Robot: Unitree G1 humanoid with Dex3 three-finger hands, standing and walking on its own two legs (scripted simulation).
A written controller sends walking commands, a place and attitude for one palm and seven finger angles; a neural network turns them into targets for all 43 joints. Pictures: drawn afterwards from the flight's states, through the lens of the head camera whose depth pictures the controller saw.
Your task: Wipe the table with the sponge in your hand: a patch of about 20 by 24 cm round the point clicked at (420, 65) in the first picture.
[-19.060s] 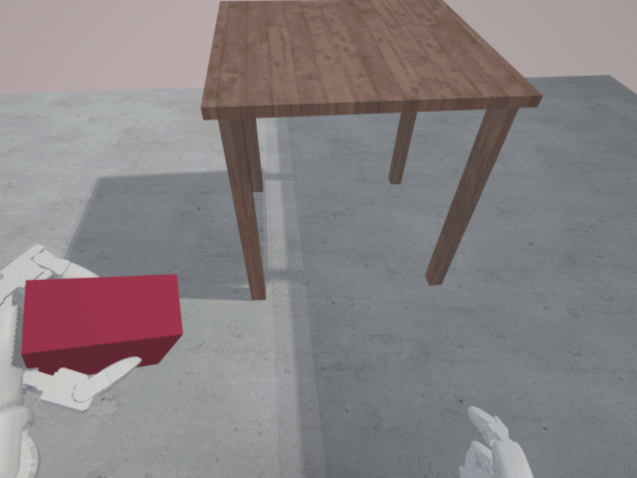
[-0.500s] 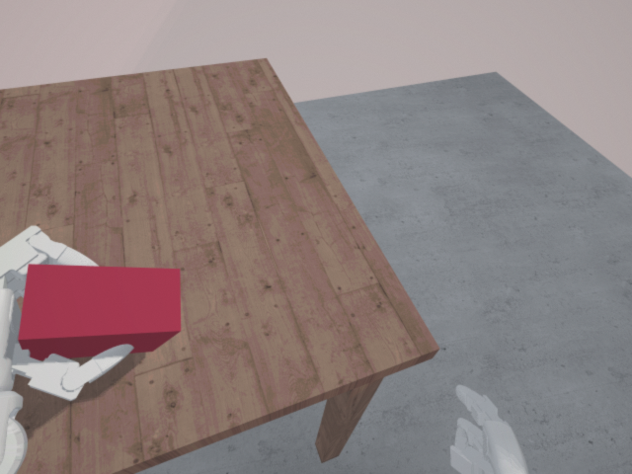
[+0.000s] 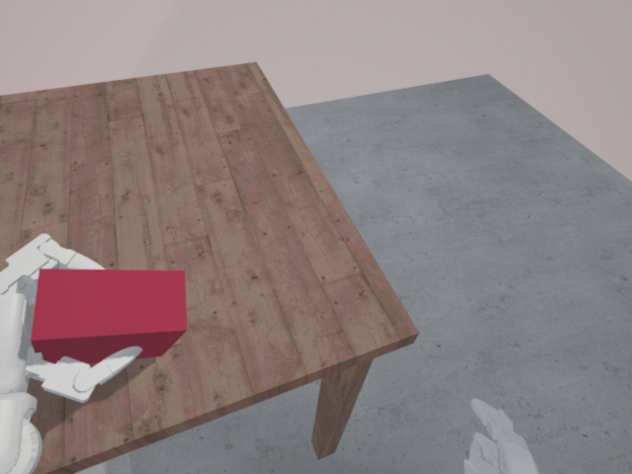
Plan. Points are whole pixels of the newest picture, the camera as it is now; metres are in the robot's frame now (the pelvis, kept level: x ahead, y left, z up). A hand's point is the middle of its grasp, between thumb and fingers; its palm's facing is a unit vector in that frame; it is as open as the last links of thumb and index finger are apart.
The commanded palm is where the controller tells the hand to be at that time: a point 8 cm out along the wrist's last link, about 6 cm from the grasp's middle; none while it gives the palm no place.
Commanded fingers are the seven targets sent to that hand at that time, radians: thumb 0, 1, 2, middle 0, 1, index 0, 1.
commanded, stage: come to a stop and stand still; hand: left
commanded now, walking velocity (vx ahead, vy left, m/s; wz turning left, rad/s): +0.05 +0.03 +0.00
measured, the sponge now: (131, 319) +0.23 +0.21 +0.12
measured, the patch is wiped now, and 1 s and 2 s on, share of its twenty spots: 0.00 0.00 0.00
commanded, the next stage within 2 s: look again from close up in 1.34 s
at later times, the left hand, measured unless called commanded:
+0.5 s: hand (108, 301) +0.24 +0.24 +0.13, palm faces +0.23 -0.88 -0.41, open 10.1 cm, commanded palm +0.19 +0.28 +0.17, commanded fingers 0.00 0.10 1.30 -1.20 -1.60 -1.20 -1.60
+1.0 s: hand (56, 313) +0.22 +0.27 +0.14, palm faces +0.38 -0.86 -0.35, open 10.1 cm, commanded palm +0.16 +0.30 +0.17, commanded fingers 0.00 0.10 1.30 -1.20 -1.60 -1.20 -1.60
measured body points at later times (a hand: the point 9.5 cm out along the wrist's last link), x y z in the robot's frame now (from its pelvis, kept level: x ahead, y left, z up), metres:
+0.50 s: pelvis +0.03 +0.01 -0.01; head +0.07 +0.03 +0.44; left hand +0.23 +0.28 +0.16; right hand +0.19 -0.22 -0.09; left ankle -0.01 +0.09 -0.74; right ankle +0.05 -0.12 -0.74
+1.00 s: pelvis +0.01 +0.02 +0.00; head +0.03 +0.05 +0.44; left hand +0.19 +0.31 +0.16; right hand +0.20 -0.20 -0.07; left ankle -0.01 +0.09 -0.74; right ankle +0.05 -0.12 -0.74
